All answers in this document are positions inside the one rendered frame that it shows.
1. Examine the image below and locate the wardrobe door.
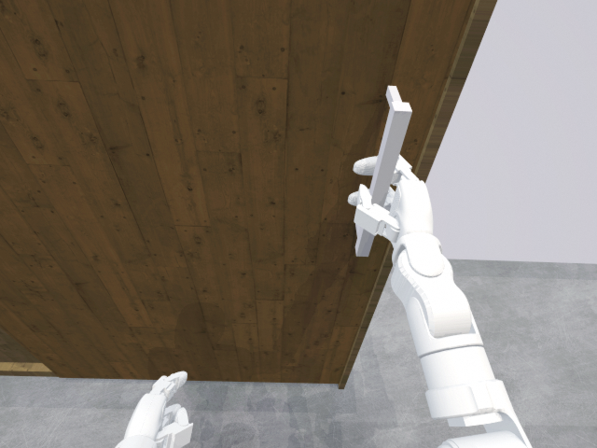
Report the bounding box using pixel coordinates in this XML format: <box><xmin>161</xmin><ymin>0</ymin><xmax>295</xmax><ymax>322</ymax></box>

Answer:
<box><xmin>0</xmin><ymin>328</ymin><xmax>42</xmax><ymax>363</ymax></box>
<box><xmin>0</xmin><ymin>0</ymin><xmax>476</xmax><ymax>384</ymax></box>

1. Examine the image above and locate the right robot forearm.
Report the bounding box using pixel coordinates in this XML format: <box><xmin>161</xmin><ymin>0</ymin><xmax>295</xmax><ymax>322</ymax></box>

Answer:
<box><xmin>391</xmin><ymin>232</ymin><xmax>533</xmax><ymax>448</ymax></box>

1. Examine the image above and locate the handle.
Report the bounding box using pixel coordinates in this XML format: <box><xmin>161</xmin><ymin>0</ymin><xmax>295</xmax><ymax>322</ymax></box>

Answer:
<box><xmin>355</xmin><ymin>86</ymin><xmax>412</xmax><ymax>257</ymax></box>

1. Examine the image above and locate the right robot hand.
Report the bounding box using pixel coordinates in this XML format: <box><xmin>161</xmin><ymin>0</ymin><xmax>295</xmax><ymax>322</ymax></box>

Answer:
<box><xmin>348</xmin><ymin>154</ymin><xmax>433</xmax><ymax>248</ymax></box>

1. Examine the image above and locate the left robot hand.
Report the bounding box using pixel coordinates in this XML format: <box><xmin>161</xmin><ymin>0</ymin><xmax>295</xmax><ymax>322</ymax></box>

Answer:
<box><xmin>124</xmin><ymin>371</ymin><xmax>193</xmax><ymax>448</ymax></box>

